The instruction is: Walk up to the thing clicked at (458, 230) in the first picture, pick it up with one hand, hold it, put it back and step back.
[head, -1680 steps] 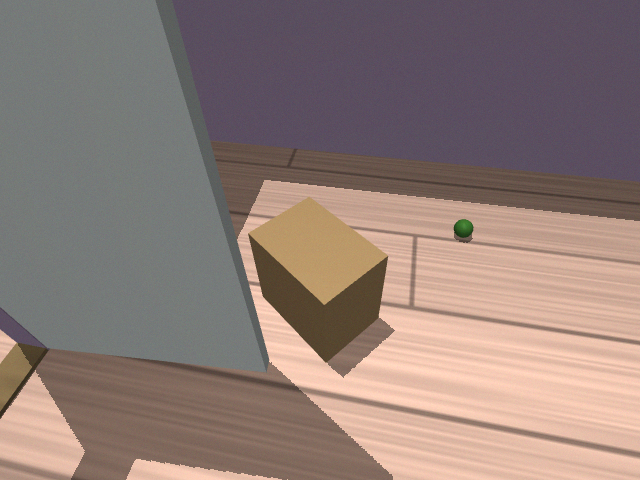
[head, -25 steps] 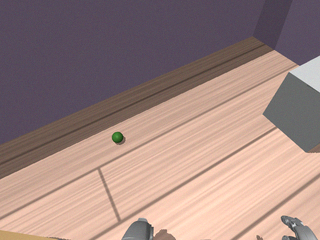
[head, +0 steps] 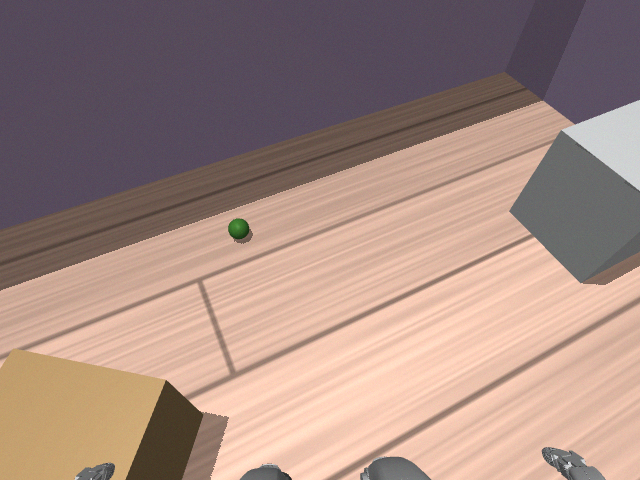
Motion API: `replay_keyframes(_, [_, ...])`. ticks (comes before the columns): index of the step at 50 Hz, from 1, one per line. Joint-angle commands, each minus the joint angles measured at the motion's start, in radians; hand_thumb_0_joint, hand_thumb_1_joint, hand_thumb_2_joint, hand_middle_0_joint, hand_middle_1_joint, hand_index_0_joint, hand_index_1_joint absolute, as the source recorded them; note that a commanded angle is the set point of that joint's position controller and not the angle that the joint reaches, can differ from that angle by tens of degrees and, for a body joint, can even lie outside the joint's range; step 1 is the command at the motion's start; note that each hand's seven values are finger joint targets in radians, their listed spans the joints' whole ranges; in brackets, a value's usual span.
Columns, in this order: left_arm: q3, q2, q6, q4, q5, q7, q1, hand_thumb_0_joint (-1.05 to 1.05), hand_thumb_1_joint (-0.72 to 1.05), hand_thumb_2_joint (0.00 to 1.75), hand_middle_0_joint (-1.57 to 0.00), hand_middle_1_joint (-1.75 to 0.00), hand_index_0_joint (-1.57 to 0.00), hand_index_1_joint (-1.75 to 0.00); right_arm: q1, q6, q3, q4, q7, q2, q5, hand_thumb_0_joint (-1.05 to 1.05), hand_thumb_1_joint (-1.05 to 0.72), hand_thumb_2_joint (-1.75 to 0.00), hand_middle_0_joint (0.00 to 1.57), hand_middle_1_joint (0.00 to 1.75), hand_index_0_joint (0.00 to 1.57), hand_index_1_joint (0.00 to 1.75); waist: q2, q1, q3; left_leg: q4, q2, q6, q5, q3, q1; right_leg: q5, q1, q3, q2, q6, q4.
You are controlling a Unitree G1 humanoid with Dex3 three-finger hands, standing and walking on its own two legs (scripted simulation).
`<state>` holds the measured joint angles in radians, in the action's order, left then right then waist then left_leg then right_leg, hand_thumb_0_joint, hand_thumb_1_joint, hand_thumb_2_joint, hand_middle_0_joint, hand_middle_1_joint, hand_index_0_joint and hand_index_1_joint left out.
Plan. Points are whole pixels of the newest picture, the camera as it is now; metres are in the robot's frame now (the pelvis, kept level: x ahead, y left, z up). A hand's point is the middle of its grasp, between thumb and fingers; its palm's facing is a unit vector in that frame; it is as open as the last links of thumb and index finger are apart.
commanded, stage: step back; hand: left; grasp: from above
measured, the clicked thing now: (238, 228) +1.00 +0.32 -0.72
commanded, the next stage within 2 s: stand in 1.28 s
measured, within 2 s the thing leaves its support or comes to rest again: neither
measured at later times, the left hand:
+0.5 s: hand out of the picture -0.07 +0.28 -0.14, palm faces +0.06 -0.90 -0.42, open 7.4 cm
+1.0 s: hand out of the picture -0.03 +0.26 -0.15, palm faces +0.08 -0.93 -0.36, open 7.4 cm
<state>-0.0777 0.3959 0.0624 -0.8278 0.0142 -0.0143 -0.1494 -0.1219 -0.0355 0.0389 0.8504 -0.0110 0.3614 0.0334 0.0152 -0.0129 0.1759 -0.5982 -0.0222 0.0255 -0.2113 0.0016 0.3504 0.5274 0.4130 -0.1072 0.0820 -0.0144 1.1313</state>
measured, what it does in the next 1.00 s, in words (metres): steps on the spot: right foot, then left foot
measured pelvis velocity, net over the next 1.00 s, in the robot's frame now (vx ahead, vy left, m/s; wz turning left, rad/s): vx -0.07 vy -0.01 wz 0.07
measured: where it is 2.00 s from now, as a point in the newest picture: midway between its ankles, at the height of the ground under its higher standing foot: outside the picture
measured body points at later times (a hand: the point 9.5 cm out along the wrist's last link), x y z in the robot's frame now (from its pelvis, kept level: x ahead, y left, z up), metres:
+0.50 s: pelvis -0.12 -0.01 +0.00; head -0.11 -0.01 +0.45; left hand -0.07 +0.33 -0.11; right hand -0.06 -0.33 -0.13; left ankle -0.11 +0.12 -0.73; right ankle -0.09 -0.14 -0.72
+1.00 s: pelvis -0.07 -0.01 +0.00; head -0.05 -0.01 +0.45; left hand -0.03 +0.31 -0.13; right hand +0.02 -0.32 -0.13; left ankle -0.03 +0.12 -0.73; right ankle -0.07 -0.13 -0.73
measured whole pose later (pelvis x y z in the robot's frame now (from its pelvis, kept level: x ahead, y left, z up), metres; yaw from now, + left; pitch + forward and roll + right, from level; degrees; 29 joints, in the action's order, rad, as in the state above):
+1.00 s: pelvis -0.07 -0.01 +0.00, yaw +4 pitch -3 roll +0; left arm -0.05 0.37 -0.02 -0.99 0.02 0.01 -0.19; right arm -0.19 0.02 0.06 1.02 0.00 0.38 0.03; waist 0.00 -0.02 0.10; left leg -0.58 -0.01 0.00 -0.21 0.00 0.31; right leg 0.35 0.24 0.04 -0.05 -0.01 0.64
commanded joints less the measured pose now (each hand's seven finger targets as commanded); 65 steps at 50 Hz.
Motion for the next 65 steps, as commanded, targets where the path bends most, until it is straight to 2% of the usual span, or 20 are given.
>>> replay_keyframes(1, [-0.038,0.166,-0.034,0.055,0.005,-0.007,-0.030,0.00,0.90,0.90,-0.20,-0.30,-0.20,-0.30,-0.029,0.009,0.075,-0.073,-0.011,0.275,0.006,0.00,-0.90,-0.90,0.20,0.30,0.20,0.30,-0.207,0.035,-0.249,0.132,-0.225,0.206,0.273,-0.223,-0.253,-0.004,-0.032,0.062,-0.063,-0.009,-0.321])
replay_keyframes(5, [-0.048,0.189,-0.062,-0.055,0.023,-0.005,-0.184,0.00,0.90,0.90,-0.20,-0.30,-0.20,-0.30,0.016,-0.019,0.069,-0.070,0.000,0.269,-0.007,0.00,-0.90,-0.90,0.20,0.30,0.20,0.30,-0.138,-0.028,-0.277,0.008,-0.151,0.098,-0.029,-0.156,-0.024,-0.200,-0.317,0.074,-0.068,0.048,-0.745])
replay_keyframes(6, [-0.071,0.261,-0.068,-0.044,0.039,-0.007,-0.176,0.00,0.90,0.90,-0.20,-0.30,-0.20,-0.30,0.011,-0.015,0.047,-0.086,0.003,0.197,-0.012,0.00,-0.90,-0.90,0.20,0.30,0.20,0.30,0.089,-0.028,-0.216,-0.156,-0.014,0.029,-0.239,-0.099,0.210,-0.040,-0.343,-0.224,-0.233,0.095,-0.810])
replay_keyframes(7, [-0.096,0.393,-0.061,-0.002,0.039,-0.008,-0.083,0.00,0.90,0.90,-0.20,-0.30,-0.20,-0.30,0.080,-0.016,0.057,-0.105,-0.013,0.199,-0.013,0.00,-0.90,-0.90,0.20,0.30,0.20,0.30,0.267,-0.076,-0.157,-0.347,0.085,-0.030,-0.390,-0.131,0.182,0.075,-0.034,-0.487,-0.496,0.270,-0.908])
replay_keyframes(8, [-0.097,0.394,-0.069,0.029,0.036,-0.013,-0.006,0.00,0.90,0.90,-0.20,-0.30,-0.20,-0.30,0.086,-0.021,0.078,-0.096,-0.014,0.253,-0.012,0.00,-0.90,-0.90,0.20,0.30,0.20,0.30,0.205,-0.049,-0.066,-0.505,0.038,-0.045,-0.355,-0.237,0.144,0.121,0.114,-0.534,-0.546,0.313,-0.935])
replay_keyframes(11, [-0.064,0.252,-0.081,0.026,0.031,-0.018,0.070,0.00,0.90,0.90,-0.20,-0.30,-0.20,-0.30,-0.015,-0.002,0.066,-0.022,-0.005,0.234,-0.023,0.00,-0.90,-0.90,0.20,0.30,0.20,0.30,0.074,0.024,-0.090,-0.536,0.113,-0.045,-0.195,-0.177,0.166,-0.166,-0.052,-0.136,-0.305,0.172,-0.766])
replay_keyframes(17, [-0.081,0.273,-0.092,-0.010,0.041,-0.001,-0.065,0.00,0.90,0.90,-0.20,-0.30,-0.20,-0.30,0.026,0.029,0.062,-0.009,0.022,0.226,0.005,0.00,-0.90,-0.90,0.20,0.30,0.20,0.30,0.171,-0.079,-0.106,-0.172,0.041,-0.061,-0.306,-0.083,0.171,0.213,-0.253,-0.208,-0.345,0.200,-0.817])
replay_keyframes(21, [-0.052,0.243,-0.073,-0.011,0.030,0.012,-0.003,0.00,0.90,0.90,-0.20,-0.30,-0.20,-0.30,-0.134,0.059,0.077,0.082,0.023,0.208,0.002,0.00,-0.90,-0.90,0.20,0.30,0.20,0.30,0.100,0.021,-0.151,0.246,0.059,-0.009,-0.142,0.008,-0.227,-0.006,-0.095,-0.044,-0.279,0.141,-0.661])
replay_keyframes(22, [-0.030,0.187,-0.070,-0.010,0.028,0.014,-0.037,0.00,0.90,0.90,-0.20,-0.30,-0.20,-0.30,-0.178,0.068,0.092,0.102,0.016,0.238,0.009,0.00,-0.90,-0.90,0.20,0.30,0.20,0.30,-0.037,0.032,-0.189,0.284,-0.007,0.009,-0.179,-0.133,-0.379,-0.040,0.031,0.029,-0.215,0.103,-0.495])
replay_keyframes(23, [-0.008,0.127,-0.072,0.004,0.004,0.018,0.006,0.00,0.90,0.90,-0.20,-0.30,-0.20,-0.30,-0.161,0.074,0.101,0.084,0.012,0.330,0.016,0.00,-0.90,-0.90,0.20,0.30,0.20,0.30,-0.252,0.051,-0.164,0.403,-0.258,0.123,-0.540,-0.573,-0.333,0.022,0.222,0.146,-0.080,0.029,-0.322])
replay_keyframes(24, [-0.045,0.236,-0.075,-0.004,0.016,0.011,0.082,0.00,0.90,0.90,-0.20,-0.30,-0.20,-0.30,-0.148,0.073,0.116,0.068,0.016,0.392,0.007,0.00,-0.90,-0.90,0.20,0.30,0.20,0.30,-0.149,0.077,-0.071,0.443,-0.342,0.235,-0.676,-0.664,-0.115,0.055,0.153,0.048,-0.126,0.034,-0.227])
replay_keyframes(27, [-0.035,0.202,-0.087,-0.044,0.004,0.029,0.001,0.00,0.90,0.90,-0.20,-0.30,-0.20,-0.30,-0.055,0.087,0.083,0.054,0.010,0.293,0.011,0.00,-0.90,-0.90,0.20,0.30,0.20,0.30,-0.118,0.006,-0.072,0.362,-0.214,0.160,-0.431,-0.386,-0.125,-0.070,0.081,0.059,-0.142,0.041,-0.261])
replay_keyframes(34, [-0.046,0.179,-0.107,-0.119,0.022,0.022,-0.098,0.00,0.90,0.90,-0.20,-0.30,-0.20,-0.30,-0.027,0.052,0.065,0.040,0.020,0.234,-0.003,0.00,-0.90,-0.90,0.20,0.30,0.20,0.30,-0.110,-0.039,-0.123,0.133,-0.105,0.074,-0.373,-0.170,0.112,-0.211,-0.363,0.162,-0.045,0.045,-0.664])
replay_keyframes(35, [-0.057,0.207,-0.113,-0.121,0.030,0.013,-0.123,0.00,0.90,0.90,-0.20,-0.30,-0.20,-0.30,-0.050,0.051,0.046,0.030,0.016,0.177,-0.008,0.00,-0.90,-0.90,0.20,0.30,0.20,0.30,0.005,-0.051,-0.147,-0.013,-0.055,0.039,-0.353,-0.130,0.208,-0.106,-0.457,-0.017,-0.136,0.072,-0.748])
replay_keyframes(36, [-0.075,0.304,-0.120,-0.121,0.036,0.007,-0.154,0.00,0.90,0.90,-0.20,-0.30,-0.20,-0.30,-0.022,0.053,0.036,0.014,0.011,0.142,-0.009,0.00,-0.90,-0.90,0.20,0.30,0.20,0.30,0.194,-0.080,-0.143,-0.254,0.089,0.001,-0.379,-0.061,0.323,0.188,-0.413,-0.415,-0.371,0.167,-0.916])
replay_keyframes(37, [-0.083,0.337,-0.122,-0.093,0.033,0.010,-0.089,0.00,0.90,0.90,-0.20,-0.30,-0.20,-0.30,-0.031,0.052,0.059,0.028,-0.001,0.215,0.002,0.00,-0.90,-0.90,0.20,0.30,0.20,0.30,0.120,-0.062,-0.068,-0.356,0.033,-0.011,-0.382,-0.131,0.267,0.278,-0.253,-0.506,-0.493,0.251,-0.944])
replay_keyframes(47, [-0.018,0.213,-0.109,-0.069,0.000,0.010,0.050,0.00,0.90,0.90,-0.20,-0.30,-0.20,-0.30,-0.108,0.072,0.055,0.124,0.008,0.165,-0.002,0.00,-0.90,-0.90,0.20,0.30,0.20,0.30,0.090,0.025,-0.172,0.129,0.023,-0.025,0.014,0.036,-0.196,-0.496,-0.096,0.022,-0.268,0.129,-0.624])
replay_keyframes(50, [0.007,0.153,-0.086,-0.087,-0.027,0.007,-0.002,0.00,0.90,0.90,-0.20,-0.30,-0.20,-0.30,-0.006,0.082,0.062,0.095,-0.006,0.283,0.000,0.00,-0.90,-0.90,0.20,0.30,0.20,0.30,-0.138,-0.014,-0.227,0.252,-0.261,0.121,0.033,-0.323,-0.128,-0.167,-0.109,0.111,-0.107,0.032,-0.472])
replay_keyframes(58, [0.003,0.201,-0.104,-0.163,-0.015,-0.001,0.039,0.00,0.90,0.90,-0.20,-0.30,-0.20,-0.30,0.076,0.071,0.029,0.152,-0.004,0.206,-0.020,0.00,-0.90,-0.90,0.20,0.30,0.20,0.30,-0.061,0.003,-0.276,0.116,-0.113,0.018,0.309,-0.076,-0.184,-0.583,-0.272,0.019,-0.195,0.052,-0.653])
replay_keyframes(65, [0.035,0.155,-0.100,-0.213,-0.014,0.006,0.065,0.00,0.90,0.90,-0.20,-0.30,-0.20,-0.30,0.115,0.070,0.020,0.192,0.006,0.199,-0.030,0.00,-0.90,-0.90,0.20,0.30,0.20,0.30,-0.044,0.012,-0.257,0.208,-0.123,0.011,0.274,-0.089,-0.255,-0.519,-0.280,0.026,-0.195,0.033,-0.756])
